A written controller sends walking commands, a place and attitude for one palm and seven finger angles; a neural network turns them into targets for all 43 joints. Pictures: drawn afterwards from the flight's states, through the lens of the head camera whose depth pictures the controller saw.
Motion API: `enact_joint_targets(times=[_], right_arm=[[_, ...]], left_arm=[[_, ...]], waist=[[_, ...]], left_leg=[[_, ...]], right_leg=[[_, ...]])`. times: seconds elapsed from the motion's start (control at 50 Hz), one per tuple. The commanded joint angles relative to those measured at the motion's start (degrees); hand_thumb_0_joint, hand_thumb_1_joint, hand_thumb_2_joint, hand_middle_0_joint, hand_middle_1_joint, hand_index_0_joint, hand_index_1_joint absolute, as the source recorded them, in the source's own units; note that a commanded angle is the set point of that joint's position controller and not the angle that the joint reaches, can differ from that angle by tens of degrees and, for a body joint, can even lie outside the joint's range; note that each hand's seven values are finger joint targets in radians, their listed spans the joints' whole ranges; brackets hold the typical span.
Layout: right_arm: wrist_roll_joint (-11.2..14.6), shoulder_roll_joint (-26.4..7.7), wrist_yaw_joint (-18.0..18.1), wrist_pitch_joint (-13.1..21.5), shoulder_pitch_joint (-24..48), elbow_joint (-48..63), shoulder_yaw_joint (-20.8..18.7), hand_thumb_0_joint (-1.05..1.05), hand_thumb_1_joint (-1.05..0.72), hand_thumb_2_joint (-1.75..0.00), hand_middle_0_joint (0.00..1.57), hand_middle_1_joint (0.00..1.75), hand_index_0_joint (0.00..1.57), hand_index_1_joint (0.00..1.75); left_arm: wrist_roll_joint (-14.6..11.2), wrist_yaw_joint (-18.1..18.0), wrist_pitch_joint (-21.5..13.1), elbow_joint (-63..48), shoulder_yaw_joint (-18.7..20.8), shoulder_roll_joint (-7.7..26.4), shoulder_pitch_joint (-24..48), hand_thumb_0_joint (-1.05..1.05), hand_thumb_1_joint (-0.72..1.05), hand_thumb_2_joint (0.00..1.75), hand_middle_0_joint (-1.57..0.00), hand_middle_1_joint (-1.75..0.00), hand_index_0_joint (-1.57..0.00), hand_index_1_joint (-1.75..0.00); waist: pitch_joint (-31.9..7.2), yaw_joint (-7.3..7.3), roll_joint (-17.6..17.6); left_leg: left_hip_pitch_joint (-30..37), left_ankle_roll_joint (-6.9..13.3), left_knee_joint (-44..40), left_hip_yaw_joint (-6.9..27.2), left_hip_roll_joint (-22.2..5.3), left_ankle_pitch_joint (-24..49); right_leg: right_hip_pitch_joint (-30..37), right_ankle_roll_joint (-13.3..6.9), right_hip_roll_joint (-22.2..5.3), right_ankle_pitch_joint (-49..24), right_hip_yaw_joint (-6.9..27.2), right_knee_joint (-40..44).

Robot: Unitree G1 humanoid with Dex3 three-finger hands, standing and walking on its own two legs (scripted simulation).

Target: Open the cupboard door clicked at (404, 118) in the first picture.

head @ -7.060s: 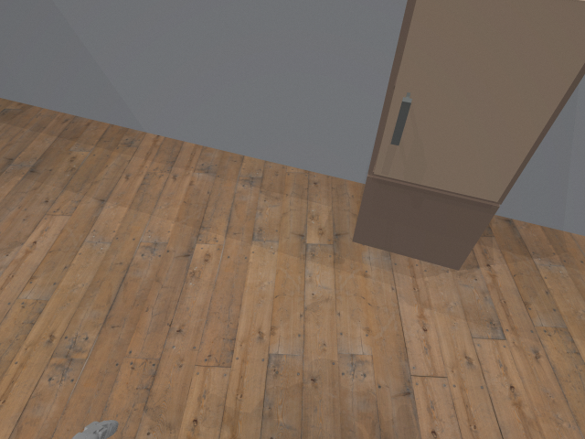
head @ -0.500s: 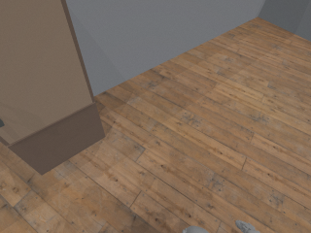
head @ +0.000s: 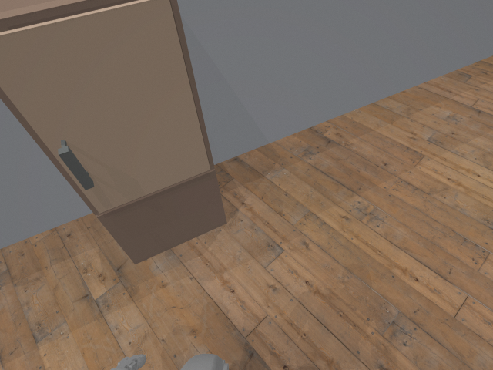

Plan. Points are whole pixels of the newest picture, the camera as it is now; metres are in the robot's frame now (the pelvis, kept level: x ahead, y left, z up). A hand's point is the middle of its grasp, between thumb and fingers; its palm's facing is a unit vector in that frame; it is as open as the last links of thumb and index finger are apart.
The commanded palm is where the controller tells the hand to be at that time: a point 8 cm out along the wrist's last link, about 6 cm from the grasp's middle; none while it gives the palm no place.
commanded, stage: turn to face it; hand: left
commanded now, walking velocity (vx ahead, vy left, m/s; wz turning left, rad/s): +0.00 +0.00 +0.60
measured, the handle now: (76, 164) +0.65 +0.51 -0.10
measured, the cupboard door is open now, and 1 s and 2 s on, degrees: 0 0 0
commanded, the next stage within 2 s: take the last steps up to it in 0.78 s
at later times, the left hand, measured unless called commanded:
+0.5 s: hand out of the picture -0.01 +0.31 -0.17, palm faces +0.31 -0.92 -0.24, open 7.4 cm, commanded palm none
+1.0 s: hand out of the picture -0.04 +0.22 -0.15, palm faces +0.41 -0.87 -0.26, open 7.4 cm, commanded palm none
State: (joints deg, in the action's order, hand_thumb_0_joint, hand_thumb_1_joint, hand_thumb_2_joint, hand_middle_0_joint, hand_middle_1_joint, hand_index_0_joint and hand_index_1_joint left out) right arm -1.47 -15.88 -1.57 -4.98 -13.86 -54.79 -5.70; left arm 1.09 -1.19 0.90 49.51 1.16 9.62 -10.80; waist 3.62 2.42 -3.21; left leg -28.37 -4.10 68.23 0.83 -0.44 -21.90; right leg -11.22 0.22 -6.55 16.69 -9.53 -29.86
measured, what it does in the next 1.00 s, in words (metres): steps on the spot, turning left: left foot, then right foot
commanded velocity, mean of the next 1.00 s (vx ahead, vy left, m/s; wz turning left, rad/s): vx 0.04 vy -0.01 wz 0.33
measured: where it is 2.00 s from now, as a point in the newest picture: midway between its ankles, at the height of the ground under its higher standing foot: outside the picture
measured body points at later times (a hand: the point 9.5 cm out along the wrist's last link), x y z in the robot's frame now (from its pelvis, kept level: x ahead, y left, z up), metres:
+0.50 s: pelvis -0.02 +0.08 +0.00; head +0.00 +0.12 +0.45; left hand -0.03 +0.36 -0.15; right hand +0.14 -0.14 -0.12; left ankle +0.00 +0.14 -0.74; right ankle +0.01 -0.10 -0.64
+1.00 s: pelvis -0.03 +0.01 +0.00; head -0.03 -0.02 +0.45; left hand -0.06 +0.26 -0.13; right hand +0.06 -0.21 -0.17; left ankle -0.01 +0.14 -0.72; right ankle -0.01 -0.08 -0.74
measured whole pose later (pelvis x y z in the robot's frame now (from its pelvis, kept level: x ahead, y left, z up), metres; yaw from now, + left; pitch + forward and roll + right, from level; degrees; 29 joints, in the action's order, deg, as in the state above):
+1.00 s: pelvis -0.03 +0.01 +0.00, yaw +24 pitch -1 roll +1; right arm -1.6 -11.7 0.4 -3.3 -18.3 -59.2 -3.8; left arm 1.0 -1.5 1.5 55.6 1.8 8.7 -13.2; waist -0.6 1.7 -3.2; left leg -21.7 0.5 36.6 4.4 5.6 -18.7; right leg -10.1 -1.7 -0.3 16.7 -2.1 -27.9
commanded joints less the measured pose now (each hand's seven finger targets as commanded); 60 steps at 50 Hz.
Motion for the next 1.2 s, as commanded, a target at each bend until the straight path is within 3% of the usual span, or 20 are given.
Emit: enact_joint_targets(times=[0.0,0.12,0.16,0.18,0.2,0.22,0.24,0.3,0.36,0.52,0.74,0.84,0.88,0.9,0.92,0.94,0.96,1.02,1.08,1.18], right_arm=[[0.35,-2.78,-0.41,1.13,4.53,5.47,0.03,0.00,-0.90,-0.90,0.20,0.30,0.20,0.30],[0.86,-1.61,-0.45,2.43,6.94,6.78,0.96,0.00,-0.90,-0.90,0.20,0.30,0.20,0.30],[0.59,-2.72,-0.26,2.91,3.30,6.24,0.69,0.00,-0.90,-0.90,0.20,0.30,0.20,0.30],[0.52,-4.95,-0.32,3.44,-0.53,5.22,0.14,0.00,-0.90,-0.90,0.20,0.30,0.20,0.30],[0.15,-11.39,0.04,4.15,-4.01,5.04,-1.43,0.00,-0.90,-0.90,0.20,0.30,0.20,0.30],[0.60,-15.85,0.57,4.04,-8.25,4.24,-2.17,0.00,-0.90,-0.90,0.20,0.30,0.20,0.30],[0.37,-15.23,0.92,3.84,-8.13,3.63,-1.91,0.00,-0.90,-0.90,0.20,0.30,0.20,0.30],[0.13,-9.32,2.25,4.24,0.79,5.95,0.01,0.00,-0.90,-0.90,0.20,0.30,0.20,0.30],[0.50,-7.97,2.38,4.95,2.43,6.49,0.59,0.00,-0.90,-0.90,0.20,0.30,0.20,0.30],[0.50,-6.47,2.54,4.74,-1.12,5.11,0.47,0.00,-0.90,-0.90,0.20,0.30,0.20,0.30],[-0.11,-5.44,2.77,4.13,-3.60,2.52,0.53,0.00,-0.90,-0.90,0.20,0.30,0.20,0.30],[-0.09,-4.91,2.42,3.80,-2.27,1.72,0.53,0.00,-0.90,-0.90,0.20,0.30,0.20,0.30],[0.23,-3.39,2.29,3.73,-2.10,0.95,0.93,0.00,-0.90,-0.90,0.20,0.30,0.20,0.30],[0.41,-1.35,2.09,3.64,-2.57,0.54,1.13,0.00,-0.90,-0.90,0.20,0.30,0.20,0.30],[0.80,1.56,1.97,3.62,-2.79,1.14,1.66,0.00,-0.90,-0.90,0.20,0.30,0.20,0.30],[0.18,1.03,2.03,3.47,-0.98,2.52,1.28,0.00,-0.90,-0.90,0.20,0.30,0.20,0.30],[-0.59,-1.91,1.50,2.98,-1.27,1.72,0.35,0.00,-0.90,-0.90,0.20,0.30,0.20,0.30],[-0.72,0.46,0.78,2.68,-6.31,-2.20,0.35,0.00,-0.90,-0.90,0.20,0.30,0.20,0.30],[-0.76,1.71,0.68,3.59,-5.75,-2.64,0.58,0.00,-0.90,-0.90,0.20,0.30,0.20,0.30],[-0.72,1.79,0.64,4.43,0.82,-1.24,0.66,0.00,-0.90,-0.90,0.20,0.30,0.20,0.30]], left_arm=[[0.25,-0.95,-1.37,-3.12,3.54,12.80,-2.26,0.00,0.90,0.90,-0.20,-0.30,-0.20,-0.30],[0.79,-0.75,-0.55,-1.47,4.80,15.28,-3.94,0.00,0.90,0.90,-0.20,-0.30,-0.20,-0.30],[0.40,-0.46,-0.14,-1.39,5.09,15.43,-3.57,0.00,0.90,0.90,-0.20,-0.30,-0.20,-0.30],[-0.12,-0.25,0.21,-1.46,4.90,14.76,-3.23,0.00,0.90,0.90,-0.20,-0.30,-0.20,-0.30],[-0.68,0.13,0.53,-3.09,4.44,11.12,-4.01,0.00,0.90,0.90,-0.20,-0.30,-0.20,-0.30],[-0.41,0.01,0.83,-5.56,3.02,8.34,0.23,0.00,0.90,0.90,-0.20,-0.30,-0.20,-0.30],[-0.22,-0.13,1.24,-5.68,3.35,9.74,1.22,0.00,0.90,0.90,-0.20,-0.30,-0.20,-0.30],[-0.04,0.19,1.45,-2.24,4.13,10.04,2.30,0.00,0.90,0.90,-0.20,-0.30,-0.20,-0.30],[0.03,0.55,1.34,0.25,4.33,10.01,-2.23,0.00,0.90,0.90,-0.20,-0.30,-0.20,-0.30],[0.12,-0.17,1.67,0.46,4.17,10.21,-0.19,0.00,0.90,0.90,-0.20,-0.30,-0.20,-0.30],[-0.31,-0.49,1.31,0.13,3.02,7.14,2.26,0.00,0.90,0.90,-0.20,-0.30,-0.20,-0.30],[-0.75,-0.83,0.88,1.77,2.84,6.36,-2.69,0.00,0.90,0.90,-0.20,-0.30,-0.20,-0.30],[-0.86,-1.00,0.09,3.90,2.65,6.00,-6.73,0.00,0.90,0.90,-0.20,-0.30,-0.20,-0.30],[-0.45,-1.08,-0.36,4.89,2.75,7.41,-8.91,0.00,0.90,0.90,-0.20,-0.30,-0.20,-0.30],[0.51,-1.28,-0.88,5.09,3.41,11.18,-10.68,0.00,0.90,0.90,-0.20,-0.30,-0.20,-0.30],[0.45,-1.17,-0.49,3.70,3.59,13.25,-8.32,0.00,0.90,0.90,-0.20,-0.30,-0.20,-0.30],[-0.04,-1.32,-0.87,2.52,3.40,11.70,-4.77,0.00,0.90,0.90,-0.20,-0.30,-0.20,-0.30],[-0.44,-0.85,-2.64,4.68,2.04,6.38,-3.20,0.00,0.90,0.90,-0.20,-0.30,-0.20,-0.30],[-0.29,-0.45,-4.00,7.40,1.77,4.92,-9.56,0.00,0.90,0.90,-0.20,-0.30,-0.20,-0.30],[0.14,-0.37,-4.87,11.11,1.59,3.58,-17.21,0.00,0.90,0.90,-0.20,-0.30,-0.20,-0.30]], waist=[[-1.99,-3.00,14.46],[-3.25,-4.50,16.95],[-5.05,-2.43,13.66],[-7.55,-0.09,7.34],[-9.68,1.56,-10.25],[-10.07,3.45,-16.88],[-10.19,3.10,-10.34],[-3.82,0.14,-7.87],[-6.35,-2.06,-4.34],[-4.94,-1.03,-2.58],[-5.32,0.11,-2.74],[-5.96,-1.92,-3.73],[-7.07,-3.35,-1.98],[-6.69,-3.66,1.44],[-5.76,-4.44,12.85],[0.42,-4.87,19.09],[2.99,-3.13,15.67],[5.64,0.55,9.57],[4.06,-1.34,10.00],[4.87,-4.20,10.80]], left_leg=[[-3.68,-0.89,-6.38,-2.02,-1.93,-0.93],[5.31,0.63,-24.28,-6.77,-1.98,-3.20],[12.15,1.38,-33.65,-7.88,-1.21,4.28],[20.10,2.10,-41.58,-5.68,-2.00,12.51],[28.77,7.77,-46.09,13.33,-14.90,28.34],[28.34,13.32,-47.94,22.70,-23.56,44.67],[26.10,16.11,-47.36,20.52,-24.90,39.28],[18.73,11.25,-49.90,14.60,-15.19,28.33],[20.90,9.81,-50.28,10.22,-11.94,29.71],[22.84,11.24,-53.59,16.56,-12.33,20.37],[19.89,14.91,-53.95,23.65,-12.27,13.96],[13.98,13.13,-53.74,23.54,-9.36,11.53],[9.16,9.85,-52.65,20.21,-6.52,4.77],[3.55,7.05,-49.66,16.44,-3.32,-3.15],[-5.49,4.22,-36.17,8.77,2.94,-7.77],[-8.36,3.10,-23.40,2.97,5.21,-7.18],[-6.17,3.74,-15.32,4.46,2.21,-3.97],[-4.31,3.42,-6.20,1.70,0.34,5.03],[-7.72,2.27,-5.32,-0.15,-1.37,9.30],[-11.27,1.79,-9.03,-0.75,-4.70,9.54]], right_leg=[[5.31,-5.89,-13.04,-18.45,5.85,11.08],[4.62,-6.13,-16.21,-23.69,2.32,5.22],[2.01,-3.34,-15.09,-20.94,-0.62,-0.59],[-2.22,-0.71,-13.55,-16.48,-2.17,-8.38],[-15.69,4.05,-5.77,4.52,-3.99,-21.90],[-22.11,5.69,-1.39,24.60,1.12,-31.66],[-21.54,4.38,-2.36,22.12,5.82,-36.71],[-22.45,4.52,-2.10,8.69,9.16,-39.94],[-20.32,5.21,-1.06,2.95,9.03,-39.38],[-21.20,6.05,-0.07,1.89,10.82,-33.56],[-13.41,3.59,3.48,9.18,10.30,-18.52],[-3.32,1.89,5.80,5.28,9.23,-6.29],[7.06,1.24,5.68,-0.94,8.24,6.14],[12.78,-0.15,2.18,2.63,11.90,11.51],[15.02,-4.29,-8.39,18.28,27.12,18.78],[4.26,-8.70,-17.54,28.83,35.59,26.38],[-4.47,-8.68,-16.88,30.08,34.02,28.18],[-6.14,-5.12,-8.36,17.14,21.58,25.59],[2.09,-4.75,-6.19,8.45,16.69,23.17],[6.71,-7.44,-8.13,7.91,19.66,23.78]])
